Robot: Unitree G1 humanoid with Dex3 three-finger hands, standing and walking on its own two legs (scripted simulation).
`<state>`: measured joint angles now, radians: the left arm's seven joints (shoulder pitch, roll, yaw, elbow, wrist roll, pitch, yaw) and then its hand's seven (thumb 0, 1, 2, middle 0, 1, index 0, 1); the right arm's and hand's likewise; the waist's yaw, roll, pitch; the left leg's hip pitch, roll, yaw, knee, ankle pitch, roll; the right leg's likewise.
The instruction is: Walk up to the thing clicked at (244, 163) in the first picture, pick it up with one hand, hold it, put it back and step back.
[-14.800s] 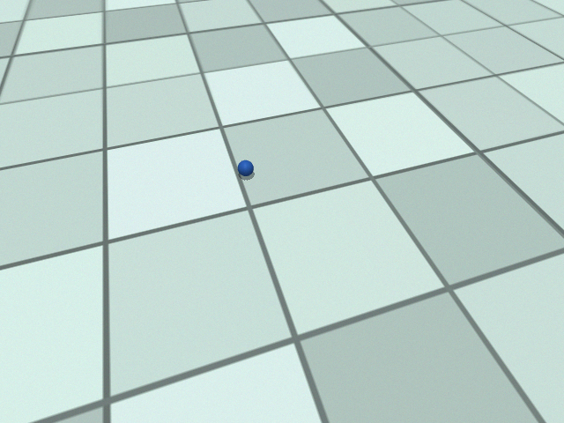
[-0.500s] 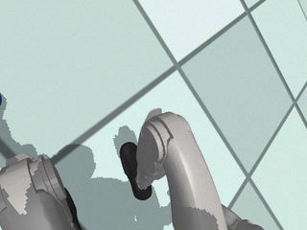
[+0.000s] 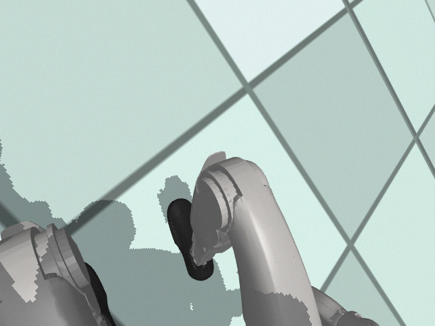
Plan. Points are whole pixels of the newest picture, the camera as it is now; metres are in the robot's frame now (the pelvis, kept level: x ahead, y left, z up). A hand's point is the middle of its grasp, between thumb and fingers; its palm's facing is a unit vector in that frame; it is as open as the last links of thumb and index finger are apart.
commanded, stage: close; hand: left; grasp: from above
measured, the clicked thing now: out of the picture +0.47 +0.26 -0.27
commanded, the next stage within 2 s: settle in 0.52 s
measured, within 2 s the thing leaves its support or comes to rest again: leaves its support in 0.96 s
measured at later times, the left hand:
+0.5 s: hand out of the picture +0.44 +0.26 -0.26, palm faces -0.45 -0.15 -0.88, open 10.3 cm
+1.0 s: hand out of the picture +0.44 +0.27 -0.24, palm faces -0.43 -0.18 -0.89, open 10.2 cm
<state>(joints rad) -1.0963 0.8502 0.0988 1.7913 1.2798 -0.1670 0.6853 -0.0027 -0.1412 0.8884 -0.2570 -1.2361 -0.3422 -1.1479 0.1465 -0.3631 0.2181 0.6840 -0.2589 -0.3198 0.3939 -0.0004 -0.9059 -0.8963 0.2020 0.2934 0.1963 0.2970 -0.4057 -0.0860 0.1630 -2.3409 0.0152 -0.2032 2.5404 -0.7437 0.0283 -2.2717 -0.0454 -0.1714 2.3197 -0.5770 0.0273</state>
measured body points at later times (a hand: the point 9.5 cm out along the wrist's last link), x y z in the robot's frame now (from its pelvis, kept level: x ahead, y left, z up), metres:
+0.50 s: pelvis +0.00 +0.00 +0.00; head +0.28 +0.12 +0.33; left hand +0.46 +0.27 -0.21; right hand +0.03 -0.25 -0.05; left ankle +0.06 +0.12 -0.27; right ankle +0.13 -0.12 -0.27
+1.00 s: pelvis +0.00 +0.00 +0.00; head +0.27 +0.12 +0.34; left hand +0.46 +0.28 -0.19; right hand +0.03 -0.25 -0.05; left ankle +0.06 +0.12 -0.27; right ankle +0.13 -0.12 -0.27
